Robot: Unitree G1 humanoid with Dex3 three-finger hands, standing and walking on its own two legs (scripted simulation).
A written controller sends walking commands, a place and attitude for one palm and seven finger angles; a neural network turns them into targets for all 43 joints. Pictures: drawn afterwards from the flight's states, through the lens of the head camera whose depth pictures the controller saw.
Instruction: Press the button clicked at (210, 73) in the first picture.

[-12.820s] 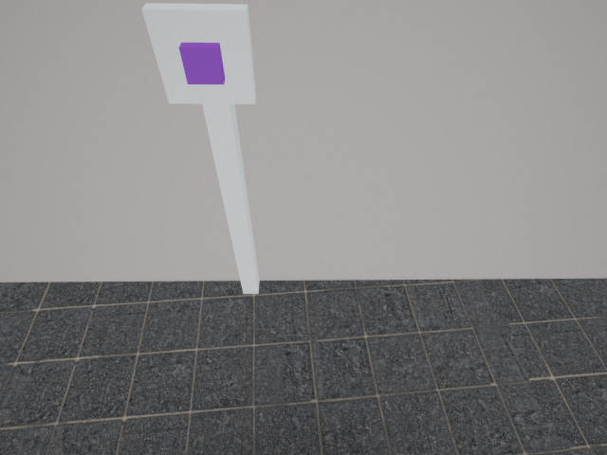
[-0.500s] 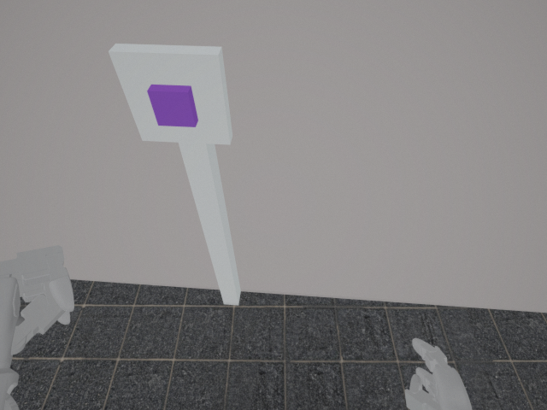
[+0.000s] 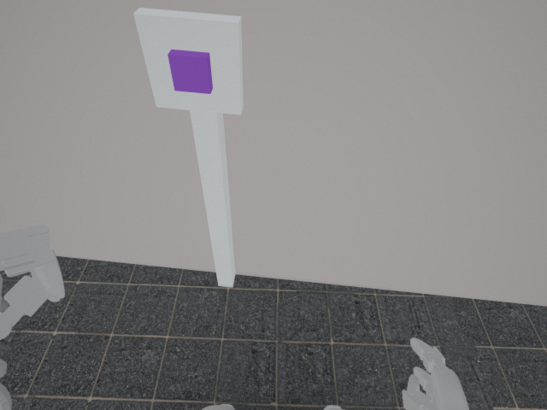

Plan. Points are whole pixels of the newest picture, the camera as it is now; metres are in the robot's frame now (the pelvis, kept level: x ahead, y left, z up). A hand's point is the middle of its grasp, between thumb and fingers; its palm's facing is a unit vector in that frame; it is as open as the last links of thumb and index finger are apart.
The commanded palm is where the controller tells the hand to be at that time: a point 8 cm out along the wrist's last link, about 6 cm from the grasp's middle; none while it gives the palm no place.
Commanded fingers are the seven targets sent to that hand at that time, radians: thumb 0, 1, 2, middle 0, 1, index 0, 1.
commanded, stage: step back with the hand held close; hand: left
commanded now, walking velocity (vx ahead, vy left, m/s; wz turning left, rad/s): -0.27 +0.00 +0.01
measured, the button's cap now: (192, 71) +0.64 +0.21 +0.17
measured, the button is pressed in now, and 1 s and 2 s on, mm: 0 0 0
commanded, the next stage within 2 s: stop stepping back and stand still in 0.44 s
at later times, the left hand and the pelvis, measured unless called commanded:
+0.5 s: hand out of the picture +0.11 +0.23 +0.20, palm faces +0.31 -0.83 -0.46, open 3.1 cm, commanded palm +0.05 +0.28 +0.20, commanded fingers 0.00 0.90 0.90 -1.30 -1.50 -1.30 -1.50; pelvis -0.09 +0.00 +0.02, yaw -2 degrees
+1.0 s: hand out of the picture +0.00 +0.23 +0.19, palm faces +0.38 -0.80 -0.46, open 3.1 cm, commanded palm -0.07 +0.26 +0.20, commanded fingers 0.00 0.90 0.90 -1.30 -1.50 -1.30 -1.50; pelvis -0.20 -0.01 +0.01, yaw -1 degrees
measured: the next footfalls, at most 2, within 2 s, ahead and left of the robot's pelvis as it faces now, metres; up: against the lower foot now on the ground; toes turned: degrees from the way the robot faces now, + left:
right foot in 0.14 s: +0.01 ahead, -0.14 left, +0.00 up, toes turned +3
right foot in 0.64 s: -0.13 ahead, -0.08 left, +0.00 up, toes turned -3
